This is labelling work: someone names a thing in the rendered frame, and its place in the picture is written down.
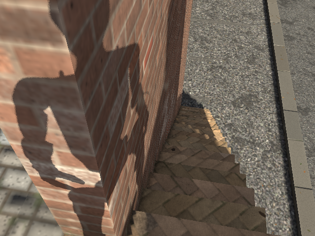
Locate stairs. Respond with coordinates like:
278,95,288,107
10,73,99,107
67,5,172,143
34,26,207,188
127,105,281,236

